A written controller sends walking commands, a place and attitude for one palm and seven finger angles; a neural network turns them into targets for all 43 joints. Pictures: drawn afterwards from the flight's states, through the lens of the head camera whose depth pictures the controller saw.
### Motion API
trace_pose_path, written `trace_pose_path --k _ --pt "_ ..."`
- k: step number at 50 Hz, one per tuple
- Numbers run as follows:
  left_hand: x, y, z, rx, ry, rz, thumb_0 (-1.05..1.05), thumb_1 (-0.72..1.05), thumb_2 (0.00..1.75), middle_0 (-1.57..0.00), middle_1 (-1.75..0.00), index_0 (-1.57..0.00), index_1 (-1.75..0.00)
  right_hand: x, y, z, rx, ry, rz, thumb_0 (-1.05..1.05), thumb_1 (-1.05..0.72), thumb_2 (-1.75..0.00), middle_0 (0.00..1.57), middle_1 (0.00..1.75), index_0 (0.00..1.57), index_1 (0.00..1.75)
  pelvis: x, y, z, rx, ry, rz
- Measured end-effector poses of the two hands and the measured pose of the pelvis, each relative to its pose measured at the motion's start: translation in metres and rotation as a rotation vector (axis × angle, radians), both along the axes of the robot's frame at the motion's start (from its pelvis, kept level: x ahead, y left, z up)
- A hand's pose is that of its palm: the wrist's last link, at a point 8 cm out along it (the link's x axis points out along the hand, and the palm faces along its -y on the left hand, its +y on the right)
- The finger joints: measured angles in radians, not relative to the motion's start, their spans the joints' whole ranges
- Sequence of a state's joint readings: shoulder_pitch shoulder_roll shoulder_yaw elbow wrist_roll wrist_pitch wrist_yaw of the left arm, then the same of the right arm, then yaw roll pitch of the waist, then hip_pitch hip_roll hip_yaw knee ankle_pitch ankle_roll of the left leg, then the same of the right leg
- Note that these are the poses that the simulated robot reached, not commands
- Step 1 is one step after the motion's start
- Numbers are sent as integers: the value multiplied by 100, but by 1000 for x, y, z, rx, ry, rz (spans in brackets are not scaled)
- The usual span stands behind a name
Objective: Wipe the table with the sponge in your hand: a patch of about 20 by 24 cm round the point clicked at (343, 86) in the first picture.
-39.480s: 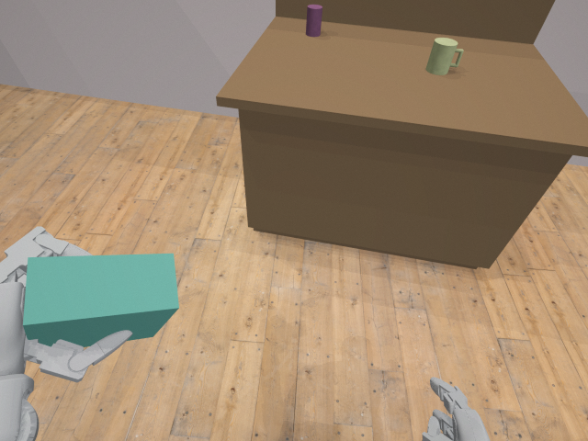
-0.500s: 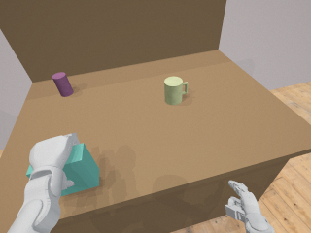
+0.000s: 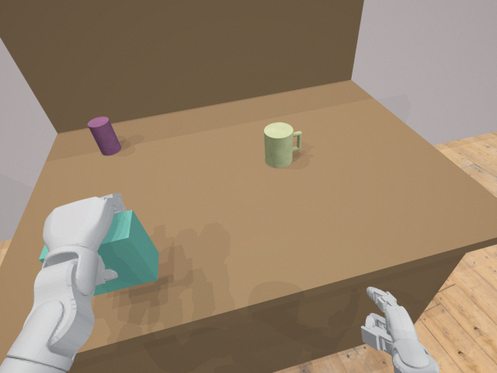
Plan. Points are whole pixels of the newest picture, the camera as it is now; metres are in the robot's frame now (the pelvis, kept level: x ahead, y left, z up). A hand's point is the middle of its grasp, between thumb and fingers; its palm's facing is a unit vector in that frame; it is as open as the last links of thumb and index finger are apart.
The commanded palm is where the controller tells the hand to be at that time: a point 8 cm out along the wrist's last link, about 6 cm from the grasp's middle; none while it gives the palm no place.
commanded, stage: lift the sponge slowly off the table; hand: left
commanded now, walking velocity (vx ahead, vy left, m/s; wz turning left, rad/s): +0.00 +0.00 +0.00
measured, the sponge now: (112, 262) +0.25 +0.28 +0.06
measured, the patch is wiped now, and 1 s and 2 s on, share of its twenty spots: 1.00 1.00 1.00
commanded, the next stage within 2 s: bring the sponge back beside the body in 0.38 s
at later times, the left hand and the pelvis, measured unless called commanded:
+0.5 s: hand (86, 238) +0.24 +0.30 +0.13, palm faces +0.07 -0.09 -0.99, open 10.1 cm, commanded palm +0.21 +0.29 +0.20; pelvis -0.01 +0.00 +0.00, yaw +0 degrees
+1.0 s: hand (87, 255) +0.22 +0.28 +0.12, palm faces +0.09 -0.10 -0.99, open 10.1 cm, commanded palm +0.18 +0.28 +0.19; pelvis -0.01 +0.01 +0.00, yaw +0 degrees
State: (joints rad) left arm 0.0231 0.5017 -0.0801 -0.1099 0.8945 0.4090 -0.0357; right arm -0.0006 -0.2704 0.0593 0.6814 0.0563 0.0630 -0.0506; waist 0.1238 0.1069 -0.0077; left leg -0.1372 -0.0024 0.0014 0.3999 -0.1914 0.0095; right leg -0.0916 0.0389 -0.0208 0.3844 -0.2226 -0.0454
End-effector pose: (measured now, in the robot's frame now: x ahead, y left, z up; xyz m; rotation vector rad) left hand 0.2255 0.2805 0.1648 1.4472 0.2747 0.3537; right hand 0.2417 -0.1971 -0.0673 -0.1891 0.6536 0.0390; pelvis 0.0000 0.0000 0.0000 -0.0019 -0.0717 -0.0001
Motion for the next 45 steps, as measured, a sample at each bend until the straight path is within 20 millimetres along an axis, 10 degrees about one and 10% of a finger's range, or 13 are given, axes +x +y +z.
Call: trace_pose_path --k 45 --pt "-24 5 11 -15 -25 -4 -1 -51 105 -73 -134 -76 -134 -4 7 3 -4 -13 8 1 -91 -90 20 30 16 29 -7 8 -1 -1 -7 -4"
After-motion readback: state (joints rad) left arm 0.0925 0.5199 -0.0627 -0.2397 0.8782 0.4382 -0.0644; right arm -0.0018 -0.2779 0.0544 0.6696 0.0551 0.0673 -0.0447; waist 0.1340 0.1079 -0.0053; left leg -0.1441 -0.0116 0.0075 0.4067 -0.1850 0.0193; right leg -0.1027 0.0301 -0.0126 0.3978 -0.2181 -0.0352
